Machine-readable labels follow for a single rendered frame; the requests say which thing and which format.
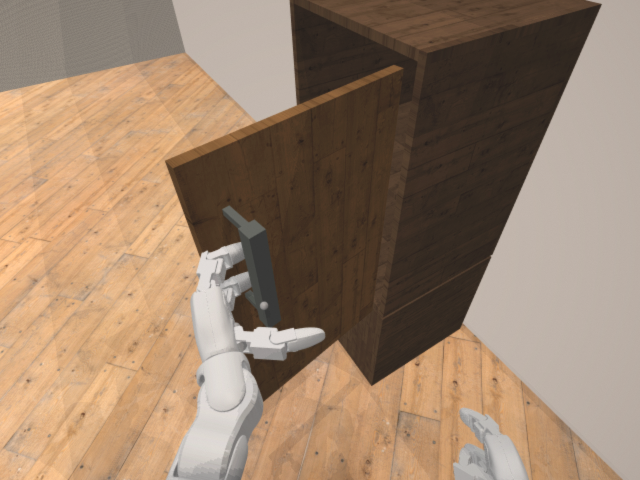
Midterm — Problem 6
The robot left hand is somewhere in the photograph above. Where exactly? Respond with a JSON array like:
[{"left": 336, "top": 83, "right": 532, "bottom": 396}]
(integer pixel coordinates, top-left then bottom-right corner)
[{"left": 190, "top": 242, "right": 325, "bottom": 363}]

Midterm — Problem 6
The cupboard door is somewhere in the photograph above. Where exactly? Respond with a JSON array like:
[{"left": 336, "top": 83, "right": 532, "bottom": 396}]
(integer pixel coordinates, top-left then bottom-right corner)
[{"left": 165, "top": 65, "right": 404, "bottom": 402}]

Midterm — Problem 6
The robot left forearm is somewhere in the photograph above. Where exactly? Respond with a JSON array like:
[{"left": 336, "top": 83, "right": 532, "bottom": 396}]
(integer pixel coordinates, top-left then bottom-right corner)
[{"left": 166, "top": 351, "right": 263, "bottom": 480}]

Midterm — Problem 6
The robot right hand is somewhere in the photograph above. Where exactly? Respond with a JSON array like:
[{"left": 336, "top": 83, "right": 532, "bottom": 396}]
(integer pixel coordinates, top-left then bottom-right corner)
[{"left": 453, "top": 408, "right": 529, "bottom": 480}]

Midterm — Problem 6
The handle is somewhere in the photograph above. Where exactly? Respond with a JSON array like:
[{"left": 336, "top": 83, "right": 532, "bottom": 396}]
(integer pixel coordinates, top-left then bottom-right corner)
[{"left": 222, "top": 206, "right": 281, "bottom": 327}]

